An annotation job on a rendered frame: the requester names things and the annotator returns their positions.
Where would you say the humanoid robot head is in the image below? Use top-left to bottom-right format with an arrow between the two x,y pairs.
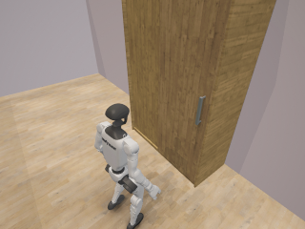
105,103 -> 130,140

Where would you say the handle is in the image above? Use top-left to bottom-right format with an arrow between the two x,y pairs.
194,96 -> 206,125

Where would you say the robot right thigh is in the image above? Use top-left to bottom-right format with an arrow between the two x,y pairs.
121,177 -> 144,206

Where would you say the wardrobe door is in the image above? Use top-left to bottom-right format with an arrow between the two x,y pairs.
157,0 -> 233,184
126,0 -> 160,147

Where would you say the robot left upper arm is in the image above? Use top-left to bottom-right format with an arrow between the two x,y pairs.
94,121 -> 111,151

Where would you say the right robot forearm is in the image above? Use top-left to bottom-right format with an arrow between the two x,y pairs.
133,170 -> 153,192

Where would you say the right robot hand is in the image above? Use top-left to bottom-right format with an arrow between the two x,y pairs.
148,185 -> 161,200

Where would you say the robot right upper arm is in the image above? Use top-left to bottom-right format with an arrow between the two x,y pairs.
123,137 -> 141,179

